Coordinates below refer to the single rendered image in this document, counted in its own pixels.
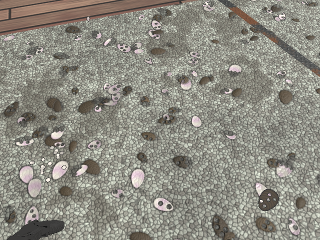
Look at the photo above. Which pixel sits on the robot left hand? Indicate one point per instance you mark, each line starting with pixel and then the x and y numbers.
pixel 38 229

